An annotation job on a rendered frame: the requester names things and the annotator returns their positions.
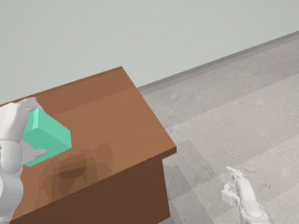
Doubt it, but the sponge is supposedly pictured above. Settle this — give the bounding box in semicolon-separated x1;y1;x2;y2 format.
21;108;72;167

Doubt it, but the robot right forearm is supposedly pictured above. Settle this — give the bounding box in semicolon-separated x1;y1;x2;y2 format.
239;199;271;224

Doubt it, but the robot left forearm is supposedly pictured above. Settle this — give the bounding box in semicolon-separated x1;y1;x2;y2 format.
0;140;23;224

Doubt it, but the right robot hand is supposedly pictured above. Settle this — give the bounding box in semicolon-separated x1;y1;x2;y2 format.
221;166;257;208

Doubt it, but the table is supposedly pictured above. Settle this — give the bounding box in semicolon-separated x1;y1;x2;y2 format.
0;66;177;224

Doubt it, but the left robot hand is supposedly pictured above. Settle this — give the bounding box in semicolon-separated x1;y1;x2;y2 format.
0;97;48;165

